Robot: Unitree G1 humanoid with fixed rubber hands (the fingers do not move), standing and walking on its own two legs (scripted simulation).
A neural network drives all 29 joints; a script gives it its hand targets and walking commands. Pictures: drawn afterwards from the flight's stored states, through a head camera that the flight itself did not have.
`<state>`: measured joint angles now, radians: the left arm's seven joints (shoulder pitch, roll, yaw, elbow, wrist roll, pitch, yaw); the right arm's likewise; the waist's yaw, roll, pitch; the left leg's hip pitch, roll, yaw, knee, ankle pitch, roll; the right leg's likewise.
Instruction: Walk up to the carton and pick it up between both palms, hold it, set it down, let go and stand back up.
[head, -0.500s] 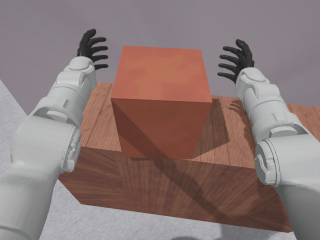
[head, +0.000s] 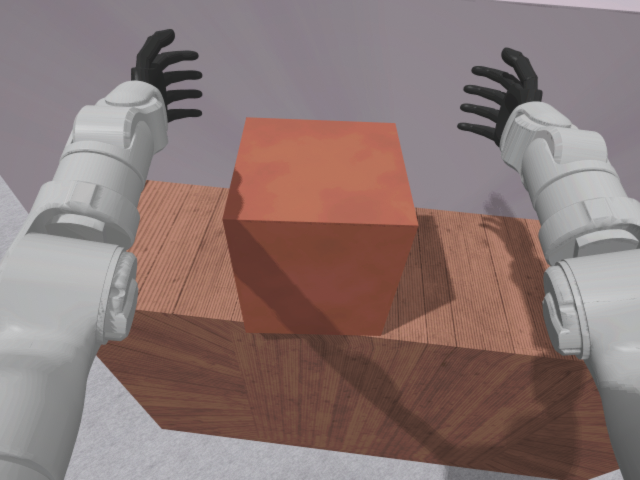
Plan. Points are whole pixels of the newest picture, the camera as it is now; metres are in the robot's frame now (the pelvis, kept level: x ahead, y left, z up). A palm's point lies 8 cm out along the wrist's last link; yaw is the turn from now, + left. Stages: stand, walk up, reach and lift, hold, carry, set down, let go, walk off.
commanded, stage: set down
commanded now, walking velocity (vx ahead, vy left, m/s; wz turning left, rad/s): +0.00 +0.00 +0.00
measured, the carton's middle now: (317, 232) +0.45 +0.02 +0.05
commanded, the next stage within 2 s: none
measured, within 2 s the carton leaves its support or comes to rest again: neither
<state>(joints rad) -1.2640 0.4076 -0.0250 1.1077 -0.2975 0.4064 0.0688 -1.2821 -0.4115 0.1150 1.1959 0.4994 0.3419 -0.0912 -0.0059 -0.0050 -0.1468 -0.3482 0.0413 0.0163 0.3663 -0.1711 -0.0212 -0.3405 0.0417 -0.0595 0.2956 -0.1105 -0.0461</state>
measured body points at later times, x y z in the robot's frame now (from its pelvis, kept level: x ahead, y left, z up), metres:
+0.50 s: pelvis -0.01 +0.01 +0.00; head -0.01 +0.02 +0.45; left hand +0.41 +0.21 +0.17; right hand +0.41 -0.20 +0.16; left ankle +0.00 +0.13 -0.75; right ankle +0.01 -0.09 -0.75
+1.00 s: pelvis -0.01 +0.01 +0.00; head -0.01 +0.02 +0.45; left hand +0.35 +0.21 +0.10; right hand +0.35 -0.20 +0.10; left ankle +0.00 +0.13 -0.75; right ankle +0.01 -0.09 -0.75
